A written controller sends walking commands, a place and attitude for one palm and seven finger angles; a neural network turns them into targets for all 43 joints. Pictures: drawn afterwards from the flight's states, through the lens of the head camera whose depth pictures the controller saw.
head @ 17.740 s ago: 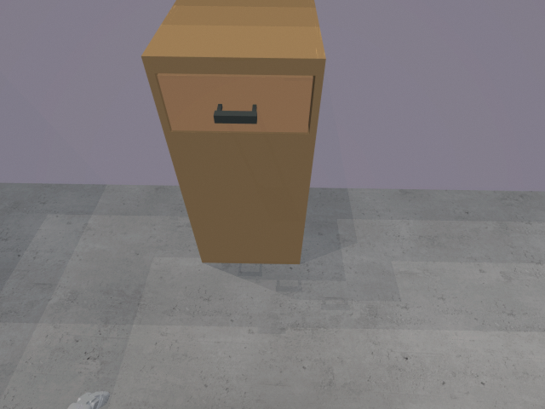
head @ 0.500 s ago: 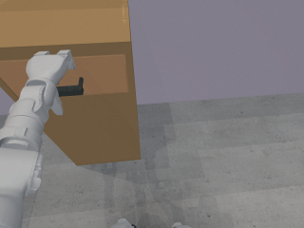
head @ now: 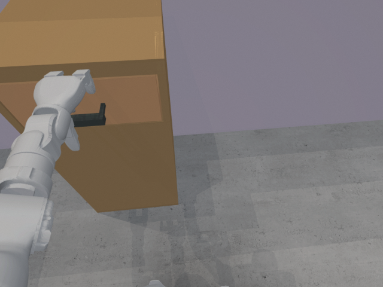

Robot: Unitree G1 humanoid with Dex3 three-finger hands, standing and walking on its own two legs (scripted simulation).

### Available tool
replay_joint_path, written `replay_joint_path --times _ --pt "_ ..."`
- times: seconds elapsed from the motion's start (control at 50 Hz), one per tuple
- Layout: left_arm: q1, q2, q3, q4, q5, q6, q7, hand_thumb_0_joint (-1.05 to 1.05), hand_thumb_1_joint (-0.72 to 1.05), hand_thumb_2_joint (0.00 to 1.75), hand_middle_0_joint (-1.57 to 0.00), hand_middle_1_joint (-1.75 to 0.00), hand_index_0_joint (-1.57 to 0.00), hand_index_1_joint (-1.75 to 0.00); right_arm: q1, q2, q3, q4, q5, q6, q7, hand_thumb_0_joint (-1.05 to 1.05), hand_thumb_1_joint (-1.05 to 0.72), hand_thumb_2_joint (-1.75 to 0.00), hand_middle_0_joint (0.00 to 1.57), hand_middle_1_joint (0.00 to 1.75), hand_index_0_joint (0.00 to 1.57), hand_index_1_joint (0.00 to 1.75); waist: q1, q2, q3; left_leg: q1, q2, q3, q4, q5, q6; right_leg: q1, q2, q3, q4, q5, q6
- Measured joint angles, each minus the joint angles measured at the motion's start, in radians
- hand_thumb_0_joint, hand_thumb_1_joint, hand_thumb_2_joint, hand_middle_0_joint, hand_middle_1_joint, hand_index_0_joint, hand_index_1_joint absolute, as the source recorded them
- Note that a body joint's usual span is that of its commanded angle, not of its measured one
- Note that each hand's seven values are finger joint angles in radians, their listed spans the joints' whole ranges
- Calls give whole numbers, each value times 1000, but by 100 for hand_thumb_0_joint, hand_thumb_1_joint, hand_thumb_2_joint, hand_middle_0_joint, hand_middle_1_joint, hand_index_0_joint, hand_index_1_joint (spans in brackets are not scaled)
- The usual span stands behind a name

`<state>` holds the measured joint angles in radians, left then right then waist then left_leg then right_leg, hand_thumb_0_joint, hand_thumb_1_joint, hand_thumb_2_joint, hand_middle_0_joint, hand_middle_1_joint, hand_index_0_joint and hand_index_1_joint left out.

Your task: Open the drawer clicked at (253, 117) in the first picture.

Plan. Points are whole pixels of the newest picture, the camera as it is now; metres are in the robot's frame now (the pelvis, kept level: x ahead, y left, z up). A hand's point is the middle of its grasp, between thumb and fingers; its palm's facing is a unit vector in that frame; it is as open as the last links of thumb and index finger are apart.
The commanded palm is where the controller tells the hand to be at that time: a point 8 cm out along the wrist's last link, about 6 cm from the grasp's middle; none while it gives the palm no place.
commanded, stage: move the hooked fingers above the handle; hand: left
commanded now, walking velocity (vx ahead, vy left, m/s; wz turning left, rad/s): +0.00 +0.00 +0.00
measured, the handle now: (83, 114) +0.52 +0.25 +0.03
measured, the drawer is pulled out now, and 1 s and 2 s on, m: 0.00 0.00 0.00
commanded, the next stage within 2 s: lower the fingers behind the handle in 0.72 s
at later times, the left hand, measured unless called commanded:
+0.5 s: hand (73, 110) +0.48 +0.24 +0.09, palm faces -0.01 -0.02 -1.00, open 13.6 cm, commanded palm +0.47 +0.27 +0.13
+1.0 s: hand (61, 118) +0.48 +0.27 +0.07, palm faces -0.09 -0.02 -1.00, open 13.8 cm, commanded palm +0.46 +0.27 +0.12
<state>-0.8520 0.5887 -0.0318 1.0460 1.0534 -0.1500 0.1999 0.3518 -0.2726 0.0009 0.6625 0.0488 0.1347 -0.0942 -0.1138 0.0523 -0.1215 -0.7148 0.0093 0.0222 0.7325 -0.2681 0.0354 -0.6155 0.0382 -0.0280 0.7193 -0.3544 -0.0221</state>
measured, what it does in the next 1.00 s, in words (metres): stands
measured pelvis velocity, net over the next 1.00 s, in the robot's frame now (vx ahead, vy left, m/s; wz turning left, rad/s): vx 0.03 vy -0.01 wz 0.00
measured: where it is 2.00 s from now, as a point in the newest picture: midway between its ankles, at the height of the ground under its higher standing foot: outside the picture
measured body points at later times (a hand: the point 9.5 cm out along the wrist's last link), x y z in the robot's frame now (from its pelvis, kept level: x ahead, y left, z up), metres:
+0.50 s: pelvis +0.02 +0.00 +0.00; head +0.08 -0.01 +0.45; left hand +0.48 +0.24 +0.14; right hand +0.06 -0.28 -0.13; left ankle +0.05 +0.10 -0.71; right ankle -0.01 -0.11 -0.71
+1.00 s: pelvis +0.03 -0.01 +0.01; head +0.10 -0.02 +0.45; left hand +0.47 +0.27 +0.13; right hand +0.08 -0.28 -0.12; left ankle +0.05 +0.10 -0.71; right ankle -0.01 -0.11 -0.71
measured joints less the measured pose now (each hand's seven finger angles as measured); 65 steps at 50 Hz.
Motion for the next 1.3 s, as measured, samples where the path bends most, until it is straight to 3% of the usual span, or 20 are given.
replay_joint_path --times 0.8,0.96,1.04,1.16,1.3 --pt "137 -24 35 -131 -19 -11 -26 0 -49 30 -35 -123 -34 -122 -34 3 -27 -7 -9 41 17 1 -91 -90 20 30 21 30 41 2 -9 86 1 11 -44 -25 -8 82 2 15 -45 -20 -7" --pt "154 10 46 -111 -21 8 -49 0 -49 30 -33 -121 -33 -122 -32 1 -35 -11 -11 38 23 1 -91 -90 20 30 21 30 44 0 -5 80 1 7 -37 -34 -8 81 3 11 -45 -27 -8" --pt "165 16 42 -125 -29 -13 -61 0 -49 30 -32 -121 -32 -121 -24 -1 -45 -4 -18 35 28 1 -91 -90 20 30 21 30 50 -3 -3 59 -2 0 -20 -44 -6 66 0 4 -36 -36 -7" --pt "203 -2 53 -190 -30 -47 -26 0 -49 30 -32 -120 -32 -121 -14 -2 -69 16 -35 44 45 1 -91 -90 20 30 21 30 66 -4 -15 23 -7 -5 16 -67 -1 38 -3 -1 -10 -55 -1" --pt "192 -37 31 -183 -22 -20 31 0 -49 30 -33 -123 -34 -125 -28 7 -63 29 -36 63 60 1 -91 -90 20 30 21 30 72 -4 -29 3 -14 -7 42 -81 7 23 -10 -4 9 -67 6"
